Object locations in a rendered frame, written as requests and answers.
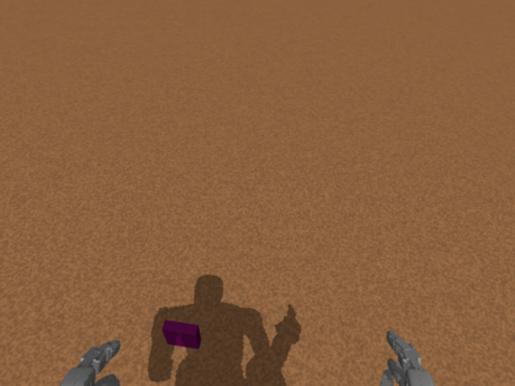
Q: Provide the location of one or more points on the carton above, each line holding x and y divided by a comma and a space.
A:
182, 334

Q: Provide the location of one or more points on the right robot hand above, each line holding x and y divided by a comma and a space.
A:
408, 372

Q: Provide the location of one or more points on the left robot hand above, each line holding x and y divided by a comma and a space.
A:
91, 364

